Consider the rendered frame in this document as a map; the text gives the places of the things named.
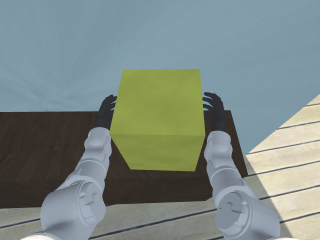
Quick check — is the right robot upper arm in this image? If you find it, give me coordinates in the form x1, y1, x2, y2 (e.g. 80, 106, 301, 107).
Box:
214, 191, 299, 240

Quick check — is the pedestal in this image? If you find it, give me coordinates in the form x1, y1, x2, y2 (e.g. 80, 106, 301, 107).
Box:
0, 110, 248, 209

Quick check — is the carton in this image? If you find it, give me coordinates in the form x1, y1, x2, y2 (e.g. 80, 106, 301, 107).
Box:
109, 69, 206, 172

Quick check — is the right robot forearm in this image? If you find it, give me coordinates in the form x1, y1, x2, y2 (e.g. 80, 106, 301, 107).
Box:
204, 130, 265, 208

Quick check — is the left robot upper arm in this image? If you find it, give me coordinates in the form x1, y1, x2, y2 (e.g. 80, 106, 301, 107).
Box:
20, 181, 106, 240

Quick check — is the right robot hand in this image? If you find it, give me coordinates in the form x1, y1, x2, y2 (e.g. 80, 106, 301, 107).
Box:
202, 92, 227, 133

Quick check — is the left robot forearm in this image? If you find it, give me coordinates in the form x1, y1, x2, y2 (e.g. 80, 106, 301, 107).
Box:
40, 127, 112, 228

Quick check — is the left robot hand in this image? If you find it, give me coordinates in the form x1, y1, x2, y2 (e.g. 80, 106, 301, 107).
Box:
94, 94, 117, 130

